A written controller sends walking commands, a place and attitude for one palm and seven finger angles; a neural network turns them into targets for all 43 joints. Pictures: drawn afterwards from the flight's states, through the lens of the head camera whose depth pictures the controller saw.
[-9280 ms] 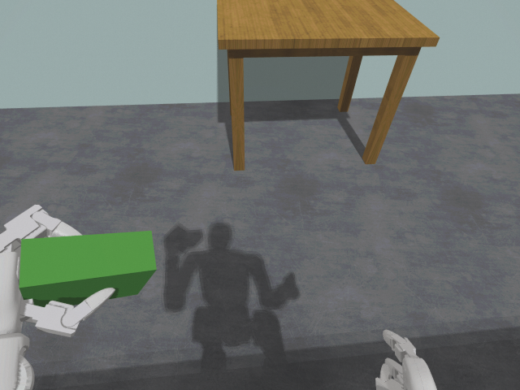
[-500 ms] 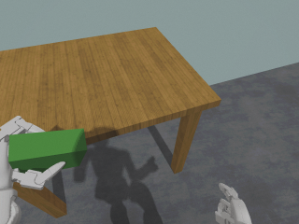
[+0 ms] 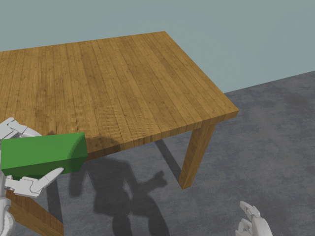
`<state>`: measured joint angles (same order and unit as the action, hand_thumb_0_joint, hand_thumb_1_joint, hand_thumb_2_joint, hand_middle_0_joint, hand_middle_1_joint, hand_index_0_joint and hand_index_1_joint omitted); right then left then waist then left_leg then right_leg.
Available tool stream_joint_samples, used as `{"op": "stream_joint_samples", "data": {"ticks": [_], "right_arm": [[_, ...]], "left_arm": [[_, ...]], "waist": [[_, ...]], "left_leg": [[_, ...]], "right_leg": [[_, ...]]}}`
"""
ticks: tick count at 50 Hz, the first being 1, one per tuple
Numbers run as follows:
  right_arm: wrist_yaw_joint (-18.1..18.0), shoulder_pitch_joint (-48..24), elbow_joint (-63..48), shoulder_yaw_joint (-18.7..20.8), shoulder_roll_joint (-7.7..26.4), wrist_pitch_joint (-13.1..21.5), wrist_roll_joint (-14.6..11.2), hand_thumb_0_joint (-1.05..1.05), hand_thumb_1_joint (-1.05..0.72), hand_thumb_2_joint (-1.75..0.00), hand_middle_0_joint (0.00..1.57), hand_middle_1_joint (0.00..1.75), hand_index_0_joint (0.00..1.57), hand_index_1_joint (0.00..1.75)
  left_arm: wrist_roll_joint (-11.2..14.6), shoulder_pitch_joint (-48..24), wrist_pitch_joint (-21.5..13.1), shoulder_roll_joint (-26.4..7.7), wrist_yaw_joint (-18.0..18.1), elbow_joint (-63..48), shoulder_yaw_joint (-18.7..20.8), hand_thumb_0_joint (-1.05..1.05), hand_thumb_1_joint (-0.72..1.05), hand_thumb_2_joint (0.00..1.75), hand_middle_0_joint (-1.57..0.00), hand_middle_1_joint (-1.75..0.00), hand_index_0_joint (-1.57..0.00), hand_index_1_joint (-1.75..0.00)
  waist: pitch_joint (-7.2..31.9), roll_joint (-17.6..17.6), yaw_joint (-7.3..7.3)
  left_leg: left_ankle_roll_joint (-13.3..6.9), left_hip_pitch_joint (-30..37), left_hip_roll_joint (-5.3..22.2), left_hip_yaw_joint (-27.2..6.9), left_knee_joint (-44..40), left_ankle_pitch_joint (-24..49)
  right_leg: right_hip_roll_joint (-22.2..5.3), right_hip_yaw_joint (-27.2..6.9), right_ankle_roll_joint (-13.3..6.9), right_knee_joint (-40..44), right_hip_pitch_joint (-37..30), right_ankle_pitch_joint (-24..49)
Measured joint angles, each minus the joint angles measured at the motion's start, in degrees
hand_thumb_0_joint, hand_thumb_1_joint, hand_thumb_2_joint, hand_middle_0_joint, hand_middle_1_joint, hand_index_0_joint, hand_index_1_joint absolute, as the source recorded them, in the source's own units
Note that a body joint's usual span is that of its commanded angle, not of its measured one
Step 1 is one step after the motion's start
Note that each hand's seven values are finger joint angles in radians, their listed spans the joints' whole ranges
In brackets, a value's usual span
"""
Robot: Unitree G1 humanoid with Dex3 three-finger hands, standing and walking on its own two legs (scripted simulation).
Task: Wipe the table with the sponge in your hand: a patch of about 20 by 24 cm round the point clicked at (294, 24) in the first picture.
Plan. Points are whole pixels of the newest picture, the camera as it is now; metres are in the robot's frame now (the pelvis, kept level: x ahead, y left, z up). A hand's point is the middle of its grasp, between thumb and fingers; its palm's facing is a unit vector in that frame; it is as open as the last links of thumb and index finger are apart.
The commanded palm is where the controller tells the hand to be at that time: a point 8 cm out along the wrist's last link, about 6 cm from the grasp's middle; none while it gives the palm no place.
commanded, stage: shuffle to correct the standing spot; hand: left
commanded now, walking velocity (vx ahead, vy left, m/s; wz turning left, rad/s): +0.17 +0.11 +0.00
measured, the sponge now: (59, 156) +0.23 +0.22 +0.15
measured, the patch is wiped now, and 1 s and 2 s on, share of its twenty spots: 0.00 0.00 0.00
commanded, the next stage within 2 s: come to a stop and stand still in 0.50 s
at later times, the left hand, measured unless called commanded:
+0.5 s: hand (35, 120) +0.28 +0.28 +0.18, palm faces +0.46 -0.79 -0.41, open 9.3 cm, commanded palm +0.24 +0.31 +0.19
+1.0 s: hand (15, 104) +0.31 +0.33 +0.20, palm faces +0.41 -0.81 -0.42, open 9.3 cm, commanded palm +0.27 +0.37 +0.19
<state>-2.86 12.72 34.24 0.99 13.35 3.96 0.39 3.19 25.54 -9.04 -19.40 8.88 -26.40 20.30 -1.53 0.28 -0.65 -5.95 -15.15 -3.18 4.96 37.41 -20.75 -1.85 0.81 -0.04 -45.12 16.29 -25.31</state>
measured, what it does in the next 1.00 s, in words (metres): walks ahead: right foot, then left foot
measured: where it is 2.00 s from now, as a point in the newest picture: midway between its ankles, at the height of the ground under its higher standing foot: outside the picture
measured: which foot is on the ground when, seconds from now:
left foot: down 0.00-0.28, up 0.30-0.62, down 0.64-1.00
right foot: up 0.00-0.26, down 0.28-1.00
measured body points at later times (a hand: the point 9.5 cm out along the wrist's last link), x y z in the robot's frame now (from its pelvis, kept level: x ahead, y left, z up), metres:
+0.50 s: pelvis +0.09 +0.03 +0.01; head +0.11 +0.01 +0.46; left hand +0.25 +0.32 +0.20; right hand +0.29 -0.21 -0.08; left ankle +0.14 +0.22 -0.66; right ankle +0.12 -0.07 -0.72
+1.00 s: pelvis +0.13 +0.08 +0.02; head +0.15 +0.07 +0.46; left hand +0.28 +0.37 +0.22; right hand +0.32 -0.10 -0.08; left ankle +0.16 +0.24 -0.72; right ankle +0.14 -0.02 -0.72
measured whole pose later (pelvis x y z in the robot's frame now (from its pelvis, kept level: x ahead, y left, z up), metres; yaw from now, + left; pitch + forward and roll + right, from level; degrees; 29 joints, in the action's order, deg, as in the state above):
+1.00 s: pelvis +0.13 +0.08 +0.02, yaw +3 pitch -2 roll -1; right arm -1.8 9.4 34.7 -2.5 8.8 5.8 -0.3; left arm 5.0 30.7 -7.5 -21.2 7.1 -34.3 20.5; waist -4.1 -2.6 -1.4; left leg 3.7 -15.2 6.3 0.8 28.3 -11.1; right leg 1.7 3.6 -1.5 -26.4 10.9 -13.7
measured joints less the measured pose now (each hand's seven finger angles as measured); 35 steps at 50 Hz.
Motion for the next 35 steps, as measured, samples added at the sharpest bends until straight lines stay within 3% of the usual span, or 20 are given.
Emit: {"op": "stream_joint_samples", "data": {"ticks": [3,5,8,12,14,16,18,21,26,29,32,35], "right_arm": [[0.3,0.3,-0.3,-0.4,-1.8,1.4,0.6,0.01,-0.9,-0.89,0.2,0.3,0.2,0.3],[0.8,0.7,-0.4,-1.0,-2.8,2.0,0.6,0.01,-0.9,-0.89,0.2,0.3,0.2,0.3],[1.4,1.3,-0.8,-1.8,-3.6,2.6,0.5,0.01,-0.9,-0.89,0.2,0.3,0.2,0.3],[1.3,1.6,-1.7,-1.9,-3.2,2.4,0.6,0.01,-0.9,-0.89,0.2,0.3,0.2,0.3],[1.1,1.7,-2.1,-1.4,-2.4,1.9,0.5,0.01,-0.9,-0.89,0.2,0.3,0.2,0.3],[1.2,-0.4,-0.7,-0.6,-1.0,0.9,0.3,0.01,-0.9,-0.89,0.2,0.3,0.2,0.3],[1.8,-2.4,0.8,0.0,0.1,-0.3,0.1,0.01,-0.9,-0.89,0.2,0.3,0.2,0.3],[2.4,-3.5,1.1,0.3,1.0,-1.1,-0.4,0.01,-0.9,-0.89,0.2,0.3,0.2,0.3],[0.9,-4.1,0.6,0.8,2.0,0.2,-0.5,0.01,-0.9,-0.89,0.2,0.3,0.2,0.3],[0.0,-4.1,-0.2,1.3,1.9,1.2,-0.5,0.01,-0.9,-0.89,0.2,0.3,0.2,0.3],[-0.6,-3.5,-2.1,1.8,2.3,1.7,-0.8,0.01,-0.9,-0.89,0.2,0.3,0.2,0.3],[-0.9,-4.4,-1.9,1.8,-1.2,1.7,-1.3,0.01,-0.9,-0.89,0.2,0.3,0.2,0.3]], "left_arm": [[-0.5,-0.8,0.4,-1.0,0.1,-0.2,0.8,0.0,-0.42,1.02,-0.83,-1.34,-0.83,-1.34],[-0.6,-1.1,0.2,-1.8,-0.1,-1.4,0.9,0.0,-0.42,1.02,-0.83,-1.34,-0.83,-1.34],[-0.4,0.7,-0.8,-2.5,-0.5,-4.0,1.3,0.0,-0.42,1.02,-0.83,-1.34,-0.83,-1.34],[0.3,4.7,-1.7,-3.5,-1.1,-4.9,1.8,0.0,-0.42,1.02,-0.83,-1.34,-0.83,-1.34],[0.5,5.1,-1.7,-5.0,-1.3,-4.4,2.0,0.0,-0.42,1.02,-0.83,-1.34,-0.83,-1.34],[0.5,2.8,-2.2,-5.0,-1.7,-2.9,1.6,0.0,-0.42,1.02,-0.83,-1.34,-0.83,-1.34],[0.6,1.3,-2.6,-3.8,-2.1,-1.4,1.7,0.0,-0.42,1.02,-0.83,-1.34,-0.83,-1.34],[0.1,1.5,-2.4,-1.4,-2.1,-0.7,2.1,0.0,-0.42,1.02,-0.83,-1.34,-0.83,-1.34],[-0.5,0.8,-1.6,0.8,-1.1,-3.1,0.0,0.0,-0.42,1.02,-0.83,-1.34,-0.83,-1.34],[-0.2,0.7,-1.5,0.2,-0.6,-5.3,-0.8,0.0,-0.42,1.02,-0.83,-1.34,-0.83,-1.34],[0.2,1.4,-1.7,-0.9,-0.2,-7.5,-0.3,0.0,-0.42,1.02,-0.83,-1.34,-0.83,-1.34],[0.7,-0.3,-1.8,-3.8,0.2,-6.5,2.1,0.0,-0.42,1.02,-0.83,-1.34,-0.83,-1.34]], "waist": [[-1.2,-0.2,0.76],[-1.8,-0.5,1.11],[-2.1,-1.1,1.39],[-2.0,-2.5,1.39],[-1.7,-3.2,1.78],[-3.0,-4.7,0.99],[-4.0,-4.5,-0.29],[-4.5,-3.0,-1.21],[-5.0,-0.3,-1.37],[-5.0,1.2,-0.82],[-3.7,-0.4,0.22],[-4.4,2.3,0.15]], "left_leg": [[-0.3,2.9,-0.9,0.1,-4.9,1.8],[-0.5,4.8,-1.1,-0.5,-8.5,3.3],[-0.4,7.1,-1.4,-0.8,-12.6,4.6],[-0.5,8.3,-2.3,-0.6,-12.8,3.1],[0.7,5.4,-2.7,-1.3,-5.7,-0.2],[3.6,-2.5,-1.6,-2.6,13.1,-1.9],[4.9,-8.9,-0.5,-3.8,27.3,-3.5],[5.9,-14.8,3.7,-5.8,33.2,-1.9],[6.2,-13.9,9.6,-5.7,17.5,5.3],[6.1,-8.1,9.3,-2.8,6.0,7.5],[5.9,-1.9,8.4,-2.1,-3.0,9.1],[8.8,-1.8,6.9,-1.0,-1.2,4.9]], "right_leg": [[0.5,0.2,-0.2,-11.9,5.6,-1.6],[0.4,2.0,0.1,-13.1,8.3,0.4],[0.0,5.0,0.3,-6.6,9.7,4.7],[0.2,8.5,-0.2,7.0,6.7,9.1],[0.3,10.1,-2.3,14.3,2.8,12.8],[0.4,11.4,-4.4,11.3,3.2,12.1],[0.1,11.0,-4.5,9.0,2.8,9.9],[-0.7,9.8,-3.5,9.1,0.9,8.9],[-3.7,8.2,-1.6,10.1,-1.9,8.2],[-6.1,6.9,0.2,8.9,-2.7,6.8],[-6.5,6.4,2.3,5.7,-1.9,4.3],[-5.8,1.6,2.1,-0.5,0.7,-0.9]]}}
